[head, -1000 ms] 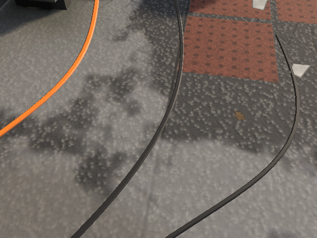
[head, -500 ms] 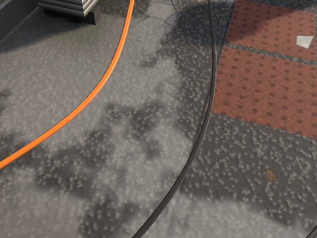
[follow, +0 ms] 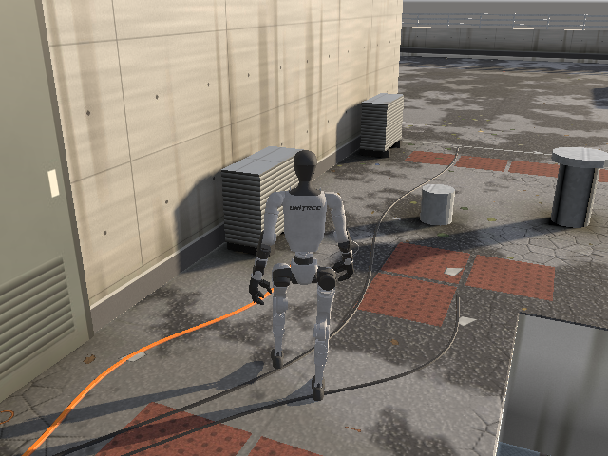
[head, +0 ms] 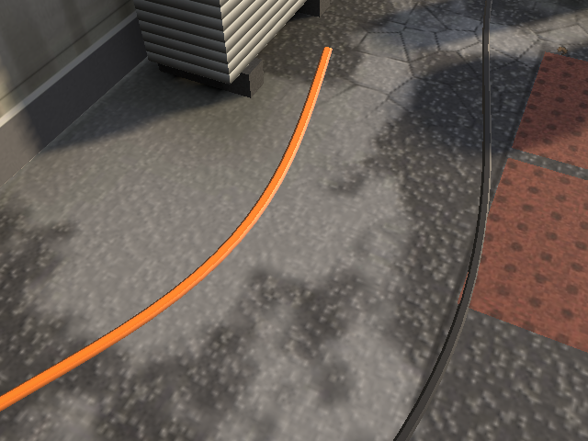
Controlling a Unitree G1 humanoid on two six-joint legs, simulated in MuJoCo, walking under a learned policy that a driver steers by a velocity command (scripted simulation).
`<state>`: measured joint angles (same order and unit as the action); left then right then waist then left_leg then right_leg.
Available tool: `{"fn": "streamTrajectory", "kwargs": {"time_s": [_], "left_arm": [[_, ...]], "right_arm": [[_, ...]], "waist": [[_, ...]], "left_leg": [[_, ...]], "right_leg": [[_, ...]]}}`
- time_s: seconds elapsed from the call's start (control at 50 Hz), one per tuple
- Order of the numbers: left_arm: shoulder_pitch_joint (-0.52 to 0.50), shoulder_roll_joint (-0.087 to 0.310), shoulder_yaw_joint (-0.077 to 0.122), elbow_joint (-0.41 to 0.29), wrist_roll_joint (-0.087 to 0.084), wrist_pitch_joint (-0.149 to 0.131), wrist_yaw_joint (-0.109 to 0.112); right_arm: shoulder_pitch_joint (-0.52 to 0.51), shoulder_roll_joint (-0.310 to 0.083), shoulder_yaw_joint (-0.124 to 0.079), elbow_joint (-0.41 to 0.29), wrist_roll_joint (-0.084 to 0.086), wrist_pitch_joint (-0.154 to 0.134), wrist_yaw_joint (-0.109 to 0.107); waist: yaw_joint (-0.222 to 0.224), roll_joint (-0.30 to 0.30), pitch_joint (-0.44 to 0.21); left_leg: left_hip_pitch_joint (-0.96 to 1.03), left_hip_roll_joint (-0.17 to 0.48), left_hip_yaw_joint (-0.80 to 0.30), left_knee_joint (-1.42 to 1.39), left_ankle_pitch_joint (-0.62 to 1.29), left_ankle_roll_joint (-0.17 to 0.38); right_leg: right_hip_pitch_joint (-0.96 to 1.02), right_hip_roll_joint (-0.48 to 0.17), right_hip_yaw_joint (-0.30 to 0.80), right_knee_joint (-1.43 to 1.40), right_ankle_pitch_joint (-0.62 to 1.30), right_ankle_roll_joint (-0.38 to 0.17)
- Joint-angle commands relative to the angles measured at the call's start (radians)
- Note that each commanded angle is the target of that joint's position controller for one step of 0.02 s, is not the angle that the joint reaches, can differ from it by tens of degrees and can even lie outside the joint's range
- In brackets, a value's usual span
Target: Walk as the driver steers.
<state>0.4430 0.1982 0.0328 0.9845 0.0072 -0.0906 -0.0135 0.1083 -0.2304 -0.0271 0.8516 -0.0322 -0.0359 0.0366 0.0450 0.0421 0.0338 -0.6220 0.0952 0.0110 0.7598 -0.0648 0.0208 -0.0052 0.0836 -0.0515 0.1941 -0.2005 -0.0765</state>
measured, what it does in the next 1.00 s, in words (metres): walks ahead, turning right: left foot, then right foot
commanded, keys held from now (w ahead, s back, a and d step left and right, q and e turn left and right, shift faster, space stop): w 0.12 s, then e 0.88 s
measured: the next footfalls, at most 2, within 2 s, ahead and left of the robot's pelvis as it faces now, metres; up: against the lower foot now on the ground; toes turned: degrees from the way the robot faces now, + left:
left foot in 0.16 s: +0.25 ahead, +0.12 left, +0.00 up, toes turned +3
right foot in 0.72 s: +0.24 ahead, -0.07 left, +0.00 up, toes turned -22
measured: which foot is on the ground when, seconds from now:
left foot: up 0.00-0.14, down 0.16-0.72, up 0.74-1.00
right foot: down 0.00-0.18, up 0.20-0.70, down 0.72-1.00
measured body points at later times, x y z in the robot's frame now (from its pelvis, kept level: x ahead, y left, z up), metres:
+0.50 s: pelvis +0.19 +0.05 +0.00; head +0.23 +0.07 +0.45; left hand +0.30 +0.30 -0.15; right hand +0.20 -0.21 -0.13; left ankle +0.21 +0.12 -0.75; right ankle +0.23 -0.08 -0.68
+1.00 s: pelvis +0.20 +0.02 +0.00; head +0.23 -0.01 +0.44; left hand +0.42 +0.23 -0.11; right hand +0.19 -0.27 -0.14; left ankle +0.27 +0.16 -0.69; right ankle +0.20 -0.06 -0.75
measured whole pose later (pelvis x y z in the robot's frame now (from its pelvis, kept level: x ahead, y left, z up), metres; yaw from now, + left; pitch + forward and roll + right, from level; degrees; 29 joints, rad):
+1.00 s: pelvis +0.20 +0.02 +0.00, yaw -27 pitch +1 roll +1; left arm 0.21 0.27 0.08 0.78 0.01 0.04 0.00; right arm 0.17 -0.27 -0.06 0.80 -0.02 0.05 -0.03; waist 0.01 0.02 0.06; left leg -0.48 0.02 -0.03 0.95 -0.40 -0.05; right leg -0.28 0.08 0.06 0.42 -0.16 -0.08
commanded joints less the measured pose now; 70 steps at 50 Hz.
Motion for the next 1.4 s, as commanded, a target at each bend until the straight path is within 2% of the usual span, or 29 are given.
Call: {"fn": "streamTrajectory", "kwargs": {"time_s": [0.02,0.1,0.14,0.16,0.18,0.2,0.22,0.24,0.28,0.4,0.52,0.66,0.7,0.72,0.74,0.76,0.8,0.86,0.9,0.98,1.08,1.14,1.18,1.2,1.22,1.24,1.28,1.34,1.4], "left_arm": [[0.044,0.147,0.027,-0.027,0.002,-0.012,0.007],[0.047,0.163,0.03,-0.007,0.012,-0.002,0.019],[0.028,0.163,0.03,0.0,0.01,0.005,0.023],[0.026,0.148,0.023,-0.001,0.002,0.007,0.023],[0.025,0.106,0.008,-0.042,-0.012,0.003,0.024],[0.188,0.022,-0.006,-0.028,-0.049,0.013,0.032],[0.117,0.139,0.027,-0.008,-0.013,0.03,0.045],[0.044,0.12,0.03,-0.029,-0.009,0.033,0.042],[-0.009,0.102,0.036,-0.035,0.008,0.052,0.031],[-0.039,0.07,0.048,-0.071,0.022,0.116,0.011],[-0.196,0.057,0.033,-0.154,0.027,0.135,-0.007],[-0.263,0.083,0.04,-0.231,0.018,0.138,-0.013],[-0.209,0.098,0.045,-0.228,0.019,0.114,-0.006],[-0.156,0.207,0.072,-0.224,0.034,0.098,0.007],[-0.11,0.324,0.104,-0.223,0.013,0.102,0.014],[-0.052,0.288,0.104,-0.201,-0.002,0.108,0.018],[-0.191,0.21,0.078,-0.224,0.002,0.125,0.031],[-0.266,0.176,0.065,-0.258,-0.005,0.124,0.029],[-0.237,0.204,0.072,-0.253,-0.003,0.114,0.021],[-0.199,0.228,0.08,-0.252,0.007,0.118,0.019],[-0.209,0.25,0.089,-0.265,0.016,0.127,0.008],[-0.243,0.252,0.092,-0.274,0.015,0.132,0.0],[-0.291,0.242,0.089,-0.282,-0.001,0.138,0.001],[-0.281,0.198,0.078,-0.293,-0.009,0.135,0.005],[-0.224,0.12,0.061,-0.306,-0.015,0.129,0.01],[-0.242,0.209,0.082,-0.298,0.023,0.13,0.016],[-0.21,0.233,0.097,-0.264,0.026,0.141,0.002],[-0.173,0.214,0.091,-0.245,0.015,0.157,-0.025],[-0.249,0.193,0.078,-0.276,0.01,0.163,-0.031]], "right_arm": [[-0.123,-0.039,0.002,-0.085,0.007,-0.014,-0.001],[-0.141,-0.064,-0.006,-0.101,0.006,-0.023,-0.008],[0.008,-0.08,-0.02,-0.052,-0.003,-0.038,-0.021],[0.165,-0.105,-0.032,0.0,-0.018,-0.055,-0.032],[0.332,-0.187,-0.05,0.024,-0.043,-0.068,-0.048],[0.324,-0.259,-0.069,0.021,-0.025,-0.054,-0.043],[0.28,-0.193,-0.06,0.006,0.019,-0.044,-0.037],[0.183,-0.129,-0.039,-0.006,0.022,-0.048,-0.038],[0.117,-0.065,-0.02,-0.01,0.02,-0.052,-0.046],[0.124,-0.094,-0.025,-0.01,0.019,-0.052,-0.07],[0.162,-0.114,-0.033,0.002,0.015,-0.022,-0.08],[0.186,-0.17,-0.063,-0.002,0.006,0.027,-0.071],[0.203,-0.176,-0.072,0.007,0.003,0.042,-0.072],[0.225,-0.132,-0.063,-0.017,0.003,0.048,-0.065],[0.152,-0.069,-0.044,-0.09,0.017,0.057,-0.07],[0.105,-0.11,-0.049,-0.085,0.006,0.072,-0.072],[0.098,-0.096,-0.05,-0.079,0.026,0.066,-0.067],[0.131,-0.12,-0.059,-0.071,-0.003,0.067,-0.061],[0.132,-0.103,-0.055,-0.08,0.007,0.074,-0.059],[0.08,-0.102,-0.05,-0.114,0.011,0.083,-0.067],[0.056,-0.106,-0.043,-0.147,0.022,0.071,-0.071],[0.1,-0.11,-0.04,-0.153,0.032,0.058,-0.077],[0.187,-0.104,-0.038,-0.137,0.031,0.045,-0.086],[0.205,-0.168,-0.051,-0.138,0.017,0.038,-0.095],[0.156,-0.265,-0.067,-0.168,0.007,0.041,-0.098],[0.113,-0.279,-0.074,-0.179,-0.003,0.048,-0.088],[0.017,-0.157,-0.041,-0.201,0.007,0.044,-0.077],[0.007,-0.141,-0.035,-0.22,0.007,0.042,-0.082],[0.107,-0.161,-0.045,-0.194,0.009,0.039,-0.083]], "waist": [[0.008,-0.115,0.047],[-0.01,-0.12,0.051],[-0.076,-0.104,-0.013],[-0.137,-0.069,-0.104],[-0.18,0.04,-0.246],[-0.111,0.231,-0.367],[-0.112,0.034,-0.299],[-0.075,0.026,-0.169],[-0.038,0.026,-0.07],[0.013,0.05,-0.08],[-0.027,0.067,-0.055],[-0.067,0.069,-0.048],[-0.028,-0.018,-0.076],[-0.023,-0.24,-0.109],[0.009,-0.388,-0.097],[0.037,-0.187,-0.115],[-0.032,-0.123,-0.032],[-0.061,-0.126,-0.081],[-0.056,-0.104,-0.101],[-0.024,-0.153,-0.078],[-0.011,-0.166,-0.082],[-0.031,-0.18,-0.093],[-0.087,-0.162,-0.09],[-0.082,-0.058,-0.084],[-0.038,0.171,-0.086],[-0.049,0.164,-0.043],[0.01,0.053,0.003],[0.001,0.098,-0.024],[-0.06,0.092,-0.038]], "left_leg": [[0.037,-0.034,0.049,-0.112,0.054,0.003],[0.092,-0.059,0.048,-0.198,-0.047,0.047],[0.298,-0.112,0.06,-0.286,-0.069,0.08],[0.514,-0.092,0.038,-0.333,0.018,0.104],[0.779,0.156,-0.195,-0.305,0.205,0.15],[0.94,0.412,-0.523,-0.353,0.48,0.298],[0.821,0.348,-0.454,-0.359,0.537,0.281],[0.699,0.304,-0.299,-0.38,0.604,0.249],[0.541,0.218,-0.131,-0.442,0.6,0.175],[0.44,0.184,0.054,-0.484,0.574,0.177],[0.457,0.192,0.135,-0.467,0.41,0.183],[0.512,0.271,0.113,-0.347,0.229,0.166],[0.457,0.226,0.162,-0.19,0.099,0.079],[0.309,0.123,0.234,0.07,-0.13,0.011],[0.051,-0.091,0.182,0.254,-0.628,-0.05],[0.028,-0.062,0.04,0.386,-0.608,-0.061],[0.023,-0.04,-0.016,0.364,-0.434,-0.059],[0.071,-0.066,-0.016,0.345,-0.328,-0.06],[0.081,-0.072,-0.025,0.301,-0.324,-0.067],[0.083,-0.082,-0.041,0.172,-0.336,-0.072],[0.183,-0.116,-0.049,0.031,-0.354,-0.053],[0.294,-0.146,-0.048,-0.103,-0.358,-0.029],[0.461,-0.152,-0.04,-0.362,-0.228,-0.008],[0.544,-0.018,-0.165,-0.5,-0.265,0.022],[0.611,0.259,-0.445,-0.58,-0.267,0.103],[0.437,0.332,-0.486,-0.57,-0.157,0.207],[0.355,0.205,-0.295,-0.532,-0.037,0.184],[0.458,0.113,-0.122,-0.483,0.12,0.155],[0.589,0.149,-0.103,-0.45,0.208,0.182]], "right_leg": [[-0.037,-0.26,0.122,-0.056,0.373,-0.113],[0.06,-0.313,0.131,0.022,0.5,-0.102],[0.058,-0.284,0.11,0.219,0.734,-0.072],[-0.022,-0.233,0.08,0.408,0.696,-0.045],[-0.224,-0.168,0.042,0.699,0.319,-0.015],[-0.481,-0.006,0.002,1.006,-0.411,0.017],[-0.498,-0.056,0.103,1.061,-0.354,0.011],[-0.516,-0.086,0.109,1.049,-0.291,0.014],[-0.486,-0.133,0.098,0.972,-0.214,0.03],[-0.477,-0.119,0.049,0.932,-0.078,0.068],[-0.456,-0.135,-0.004,0.666,-0.001,0.062],[-0.38,-0.111,-0.049,0.473,-0.198,0.016],[-0.227,-0.105,-0.007,0.252,-0.015,-0.01],[-0.096,-0.282,0.248,0.146,0.246,-0.058],[-0.044,-0.498,0.565,0.125,0.625,-0.257],[-0.029,-0.477,0.488,0.141,0.616,-0.302],[-0.128,-0.344,0.34,0.122,0.443,-0.223],[-0.127,-0.267,0.281,0.135,0.49,-0.177],[-0.118,-0.262,0.297,0.136,0.454,-0.177],[-0.131,-0.259,0.378,0.113,0.237,-0.183],[-0.183,-0.247,0.463,0.13,0.169,-0.174],[-0.211,-0.231,0.52,0.155,0.222,-0.141],[-0.292,-0.175,0.516,0.198,0.147,-0.07],[-0.388,-0.102,0.455,0.288,-0.019,-0.005],[-0.544,0.066,0.237,0.516,-0.282,0.053],[-0.557,0.056,0.15,0.719,-0.378,0.068],[-0.494,0.012,0.172,0.908,-0.263,0.071],[-0.537,0.0,0.121,0.99,-0.191,0.111],[-0.585,-0.023,0.098,0.902,-0.204,0.142]]}}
